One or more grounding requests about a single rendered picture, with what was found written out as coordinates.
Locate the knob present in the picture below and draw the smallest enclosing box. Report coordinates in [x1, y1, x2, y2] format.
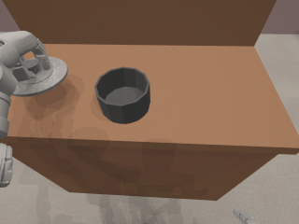
[24, 59, 42, 74]

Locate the left robot upper arm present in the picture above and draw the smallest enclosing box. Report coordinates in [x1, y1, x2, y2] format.
[0, 143, 13, 188]

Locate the pot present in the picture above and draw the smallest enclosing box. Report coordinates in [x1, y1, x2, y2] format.
[94, 66, 150, 124]

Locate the lid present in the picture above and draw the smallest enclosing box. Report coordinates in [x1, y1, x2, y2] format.
[12, 56, 68, 97]

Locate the right robot hand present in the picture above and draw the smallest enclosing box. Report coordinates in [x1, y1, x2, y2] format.
[233, 209, 260, 224]

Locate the table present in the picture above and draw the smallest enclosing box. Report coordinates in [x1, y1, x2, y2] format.
[0, 0, 299, 201]

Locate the robot left forearm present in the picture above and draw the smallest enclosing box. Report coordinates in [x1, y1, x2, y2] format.
[0, 38, 20, 139]

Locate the left robot hand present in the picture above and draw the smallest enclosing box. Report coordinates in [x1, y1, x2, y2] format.
[0, 31, 50, 82]

